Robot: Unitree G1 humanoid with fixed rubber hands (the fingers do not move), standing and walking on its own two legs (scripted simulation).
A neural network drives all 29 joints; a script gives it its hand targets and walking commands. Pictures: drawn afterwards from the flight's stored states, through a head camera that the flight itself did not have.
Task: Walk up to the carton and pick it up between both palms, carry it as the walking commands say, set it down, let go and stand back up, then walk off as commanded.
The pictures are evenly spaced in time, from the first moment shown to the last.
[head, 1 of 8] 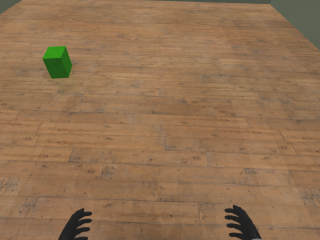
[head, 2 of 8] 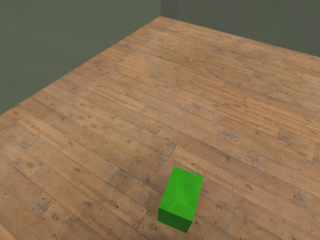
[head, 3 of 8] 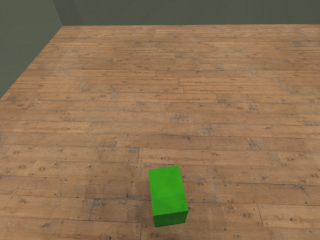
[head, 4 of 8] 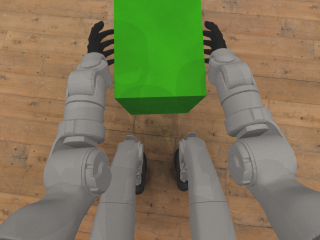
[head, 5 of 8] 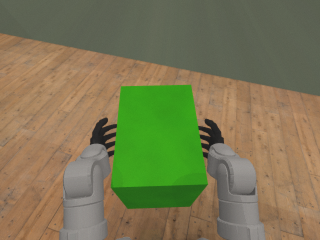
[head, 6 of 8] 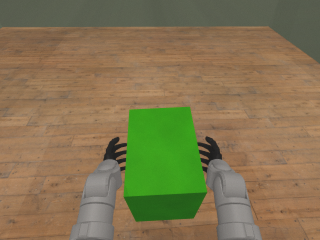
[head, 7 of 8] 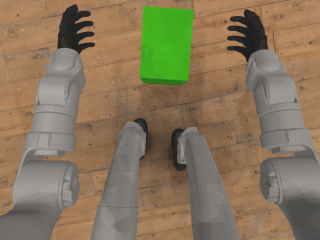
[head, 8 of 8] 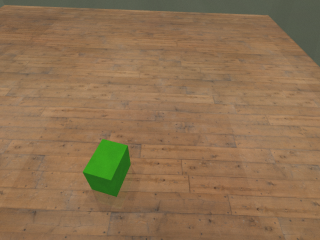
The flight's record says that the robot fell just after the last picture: no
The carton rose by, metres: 0.68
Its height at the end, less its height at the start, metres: +0.00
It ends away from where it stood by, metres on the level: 1.04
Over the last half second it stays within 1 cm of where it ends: yes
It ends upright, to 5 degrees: yes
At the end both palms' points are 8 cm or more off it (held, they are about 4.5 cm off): yes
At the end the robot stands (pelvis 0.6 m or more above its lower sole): yes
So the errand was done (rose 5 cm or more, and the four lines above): yes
